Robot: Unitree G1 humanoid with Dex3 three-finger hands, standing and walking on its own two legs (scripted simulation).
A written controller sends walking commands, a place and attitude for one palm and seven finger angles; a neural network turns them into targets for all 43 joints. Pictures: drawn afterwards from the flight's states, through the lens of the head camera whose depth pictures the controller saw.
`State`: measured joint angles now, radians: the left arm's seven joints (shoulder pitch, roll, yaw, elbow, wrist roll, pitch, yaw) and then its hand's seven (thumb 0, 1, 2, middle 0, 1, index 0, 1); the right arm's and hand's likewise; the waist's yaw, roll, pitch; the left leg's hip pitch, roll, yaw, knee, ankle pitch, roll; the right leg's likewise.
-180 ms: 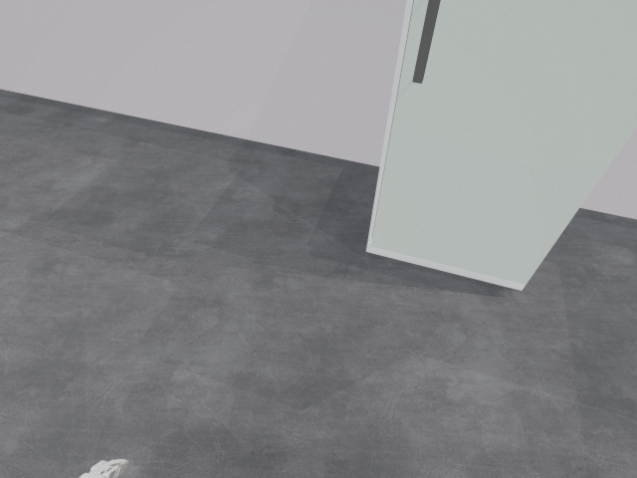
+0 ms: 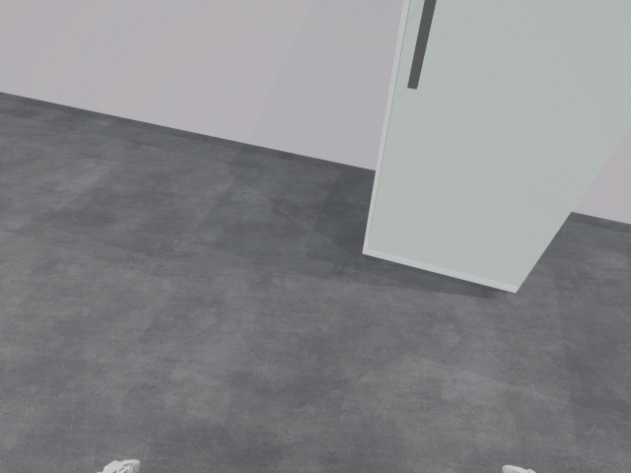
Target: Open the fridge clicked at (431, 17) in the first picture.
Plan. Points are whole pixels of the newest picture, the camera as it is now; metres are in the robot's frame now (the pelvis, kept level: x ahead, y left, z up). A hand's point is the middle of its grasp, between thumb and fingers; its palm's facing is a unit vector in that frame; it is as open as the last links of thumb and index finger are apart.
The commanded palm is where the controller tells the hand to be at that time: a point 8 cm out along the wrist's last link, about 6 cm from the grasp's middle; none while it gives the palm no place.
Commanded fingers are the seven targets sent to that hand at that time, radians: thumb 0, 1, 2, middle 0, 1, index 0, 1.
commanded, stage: stand and wait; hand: left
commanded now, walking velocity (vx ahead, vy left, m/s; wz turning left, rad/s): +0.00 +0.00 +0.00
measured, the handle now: (423, 36) +1.04 -0.19 +0.15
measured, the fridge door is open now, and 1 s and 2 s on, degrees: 0 0 0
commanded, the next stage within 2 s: look at it before walking up in 0.64 s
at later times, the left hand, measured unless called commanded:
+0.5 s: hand out of the picture +0.05 +0.24 -0.15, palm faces -0.01 -0.94 -0.34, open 7.4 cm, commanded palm none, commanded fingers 0.00 0.90 0.90 -0.20 -0.30 -0.20 -0.30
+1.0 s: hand out of the picture +0.07 +0.24 -0.15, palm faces -0.01 -0.94 -0.33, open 7.4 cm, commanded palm none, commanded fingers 0.00 0.90 0.90 -0.20 -0.30 -0.20 -0.30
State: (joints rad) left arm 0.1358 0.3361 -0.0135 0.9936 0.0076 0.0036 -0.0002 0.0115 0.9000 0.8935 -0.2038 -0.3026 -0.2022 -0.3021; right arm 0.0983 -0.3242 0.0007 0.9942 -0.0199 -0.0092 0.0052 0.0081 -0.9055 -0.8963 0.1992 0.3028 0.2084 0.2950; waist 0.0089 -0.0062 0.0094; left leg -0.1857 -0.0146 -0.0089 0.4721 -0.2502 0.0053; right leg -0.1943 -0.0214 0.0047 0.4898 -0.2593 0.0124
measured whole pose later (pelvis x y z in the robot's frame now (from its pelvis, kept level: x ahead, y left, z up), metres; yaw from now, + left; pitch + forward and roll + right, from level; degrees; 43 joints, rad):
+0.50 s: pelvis -0.01 -0.01 +0.00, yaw +0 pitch -2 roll +0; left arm 0.16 0.35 0.00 1.08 0.01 0.00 0.00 0.01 0.90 0.89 -0.20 -0.30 -0.20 -0.30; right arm 0.15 -0.34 -0.01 1.11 -0.01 -0.01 0.00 0.01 -0.91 -0.90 0.20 0.30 0.21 0.29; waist 0.00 0.00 0.04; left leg -0.18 0.00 -0.02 0.41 -0.20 -0.01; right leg -0.18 -0.01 0.00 0.42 -0.20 0.00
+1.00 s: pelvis -0.01 -0.01 +0.01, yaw +0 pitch -2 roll +0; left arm 0.13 0.34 0.00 1.08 0.01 0.00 0.00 0.01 0.90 0.89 -0.20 -0.30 -0.20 -0.30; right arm 0.12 -0.33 0.00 1.11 -0.01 -0.01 0.00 0.01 -0.91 -0.90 0.20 0.30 0.21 0.29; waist 0.00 -0.01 0.03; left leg -0.16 0.00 -0.02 0.38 -0.19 -0.01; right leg -0.17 -0.01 0.00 0.40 -0.20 0.00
